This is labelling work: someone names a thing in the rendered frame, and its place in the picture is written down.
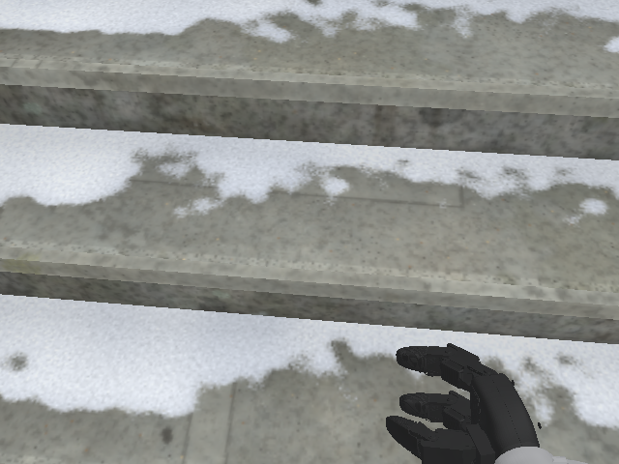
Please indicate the right robot hand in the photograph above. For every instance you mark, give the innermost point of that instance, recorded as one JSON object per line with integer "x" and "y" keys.
{"x": 492, "y": 422}

